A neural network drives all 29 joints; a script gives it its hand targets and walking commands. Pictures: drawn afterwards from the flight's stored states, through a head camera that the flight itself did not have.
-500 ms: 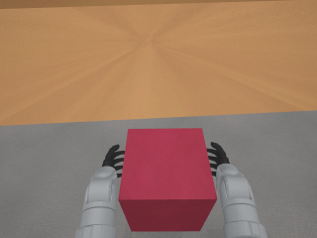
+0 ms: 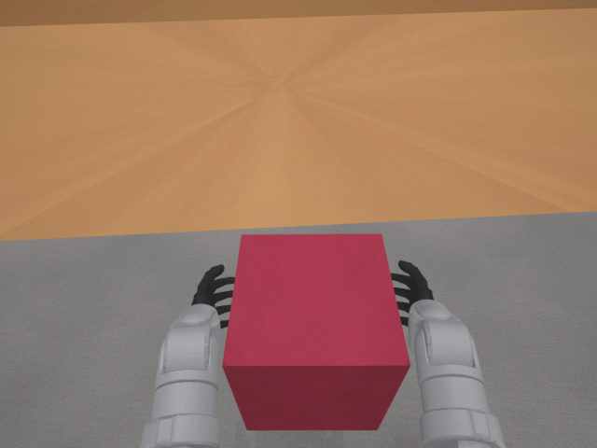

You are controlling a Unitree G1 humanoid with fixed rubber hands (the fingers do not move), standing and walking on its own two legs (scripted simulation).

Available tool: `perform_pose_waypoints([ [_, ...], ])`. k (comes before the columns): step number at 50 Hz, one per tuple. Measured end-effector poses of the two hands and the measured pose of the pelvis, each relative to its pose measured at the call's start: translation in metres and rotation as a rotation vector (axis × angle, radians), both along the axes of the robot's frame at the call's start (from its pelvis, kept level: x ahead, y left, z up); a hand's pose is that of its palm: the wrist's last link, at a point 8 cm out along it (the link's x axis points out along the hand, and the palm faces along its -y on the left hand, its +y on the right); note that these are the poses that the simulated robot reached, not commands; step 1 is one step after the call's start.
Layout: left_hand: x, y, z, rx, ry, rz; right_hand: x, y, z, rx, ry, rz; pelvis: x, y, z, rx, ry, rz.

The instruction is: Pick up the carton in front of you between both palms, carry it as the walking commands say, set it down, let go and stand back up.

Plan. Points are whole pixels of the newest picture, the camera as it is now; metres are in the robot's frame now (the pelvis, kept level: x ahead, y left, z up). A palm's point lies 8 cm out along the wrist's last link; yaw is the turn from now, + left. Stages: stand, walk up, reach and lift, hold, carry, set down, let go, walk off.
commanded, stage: hold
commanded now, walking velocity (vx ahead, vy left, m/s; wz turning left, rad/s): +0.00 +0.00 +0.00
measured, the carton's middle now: (311, 335) +0.30 +0.00 -0.03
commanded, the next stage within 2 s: carry in 0.86 s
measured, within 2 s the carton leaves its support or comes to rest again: neither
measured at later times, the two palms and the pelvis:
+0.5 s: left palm (206, 312) +0.29 +0.15 +0.05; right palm (419, 308) +0.29 -0.15 +0.05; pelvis +0.01 +0.00 +0.00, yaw +0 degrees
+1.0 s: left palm (207, 305) +0.30 +0.15 +0.05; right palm (419, 300) +0.30 -0.15 +0.05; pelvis +0.02 +0.00 +0.00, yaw +0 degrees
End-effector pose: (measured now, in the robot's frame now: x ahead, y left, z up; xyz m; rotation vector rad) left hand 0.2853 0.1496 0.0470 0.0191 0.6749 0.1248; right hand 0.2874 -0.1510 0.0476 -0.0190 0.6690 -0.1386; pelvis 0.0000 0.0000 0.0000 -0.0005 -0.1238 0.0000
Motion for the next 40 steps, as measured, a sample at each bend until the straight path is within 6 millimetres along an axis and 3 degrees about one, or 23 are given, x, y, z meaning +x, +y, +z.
perform_pose_waypoints([
  [40,0.003,0.000,0.000,0.012,0.002,-0.009,0.003,0.000,0.000,-0.011,0.002,0.006,0.008,0.000,0.001,0.001,0.003,-0.001],
])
